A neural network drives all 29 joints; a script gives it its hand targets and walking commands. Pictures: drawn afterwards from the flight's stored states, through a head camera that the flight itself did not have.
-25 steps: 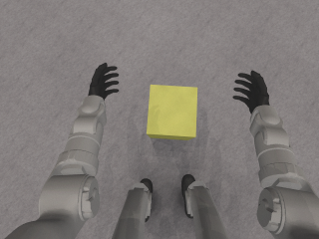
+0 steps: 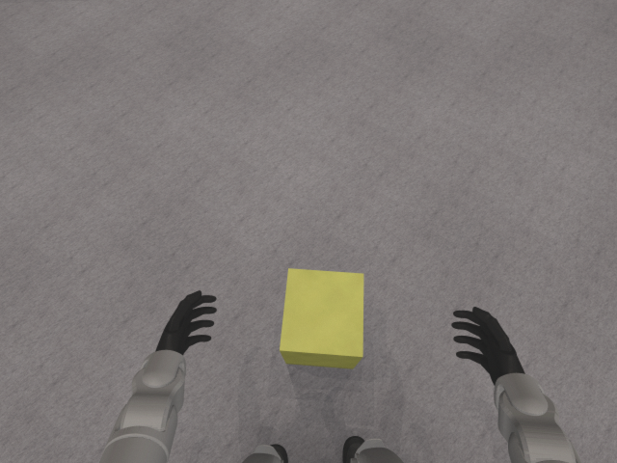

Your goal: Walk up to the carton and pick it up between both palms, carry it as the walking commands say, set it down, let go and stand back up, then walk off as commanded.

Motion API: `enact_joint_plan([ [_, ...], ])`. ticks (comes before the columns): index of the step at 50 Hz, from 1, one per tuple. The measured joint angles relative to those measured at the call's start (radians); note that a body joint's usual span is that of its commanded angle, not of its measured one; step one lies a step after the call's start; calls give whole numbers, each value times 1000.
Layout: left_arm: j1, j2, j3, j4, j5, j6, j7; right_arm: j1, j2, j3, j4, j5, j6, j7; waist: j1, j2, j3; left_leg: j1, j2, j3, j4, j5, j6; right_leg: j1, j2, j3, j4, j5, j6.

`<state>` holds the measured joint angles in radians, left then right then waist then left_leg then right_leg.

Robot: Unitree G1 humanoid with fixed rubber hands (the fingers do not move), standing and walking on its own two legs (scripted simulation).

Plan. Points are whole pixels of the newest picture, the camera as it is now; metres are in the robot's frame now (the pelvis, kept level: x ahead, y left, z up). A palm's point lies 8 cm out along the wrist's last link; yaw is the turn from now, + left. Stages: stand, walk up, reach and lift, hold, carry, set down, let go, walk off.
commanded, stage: let go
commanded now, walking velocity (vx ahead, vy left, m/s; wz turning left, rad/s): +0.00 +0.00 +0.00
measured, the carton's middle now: (322, 321) +0.43 -0.01 -0.62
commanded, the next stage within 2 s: stand in 0.74 s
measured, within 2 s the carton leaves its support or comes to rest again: neither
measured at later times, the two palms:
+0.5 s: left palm (94, 441) +0.17 +0.26 -0.04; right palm (510, 437) +0.18 -0.20 -0.03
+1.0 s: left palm out of the picture +0.14 +0.29 -0.06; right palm (568, 460) +0.15 -0.27 -0.05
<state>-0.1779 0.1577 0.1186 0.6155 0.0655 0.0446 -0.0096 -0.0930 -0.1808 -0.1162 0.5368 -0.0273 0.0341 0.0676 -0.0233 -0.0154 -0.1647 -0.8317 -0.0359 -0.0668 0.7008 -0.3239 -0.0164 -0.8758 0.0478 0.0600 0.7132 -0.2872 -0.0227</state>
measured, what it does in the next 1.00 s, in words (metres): stands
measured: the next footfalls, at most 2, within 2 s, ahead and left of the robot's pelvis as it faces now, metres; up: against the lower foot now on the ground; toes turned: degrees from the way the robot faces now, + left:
none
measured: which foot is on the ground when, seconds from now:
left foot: down 0.00-1.00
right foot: down 0.00-1.00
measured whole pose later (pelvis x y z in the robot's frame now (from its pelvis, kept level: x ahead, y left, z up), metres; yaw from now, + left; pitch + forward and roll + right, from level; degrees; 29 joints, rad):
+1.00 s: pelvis +0.03 +0.01 +0.03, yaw +0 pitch +0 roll +0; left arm 0.23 0.32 0.03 0.69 0.05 0.03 0.02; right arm 0.23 -0.30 -0.05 0.65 -0.04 0.05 -0.02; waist 0.00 0.01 0.01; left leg -0.17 -0.02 -0.07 0.49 -0.33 0.00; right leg -0.19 0.04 0.04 0.48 -0.29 -0.01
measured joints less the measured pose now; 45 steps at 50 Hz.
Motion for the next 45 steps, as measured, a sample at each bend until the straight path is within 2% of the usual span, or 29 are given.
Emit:
enact_joint_plan([
  [4, 109, 10, -21, -5, -16, -18, -17, 116, -4, 36, -16, 4, -12, -10, -2, 3, 59, 188, 7, 3, -72, 5, 5, 189, 0, 3, -73, 3, 7],
  [11, 300, 24, -37, -78, -27, -35, -29, 301, -2, 81, -78, 21, -18, -15, 6, -4, 161, 479, 11, 3, -192, 21, 16, 484, -5, 4, -201, 20, 12],
  [19, 410, 58, -64, -148, -55, 11, -44, 340, -24, 93, -101, 39, 23, 1, 24, 0, 223, 662, 4, 4, -248, 28, 33, 679, -17, 5, -279, 36, 26],
  [30, 399, 74, -91, -175, -64, 87, -65, 312, -18, 79, -106, 13, 101, 19, 29, 25, 283, 754, -4, 10, -246, 21, 45, 774, -28, 4, -282, 30, 37],
  [39, 407, 73, -97, -174, -55, 92, -42, 336, -33, 79, -130, 11, 145, -4, 28, 17, 269, 750, 6, 14, -227, 6, 34, 762, -18, 3, -252, 12, 26],
  [45, 391, 119, -107, -10, -17, 21, 17, 309, -80, 77, 24, -7, 56, -73, 26, 21, 197, 681, 12, 7, -197, -6, 26, 695, -12, -8, -221, -2, 17],
])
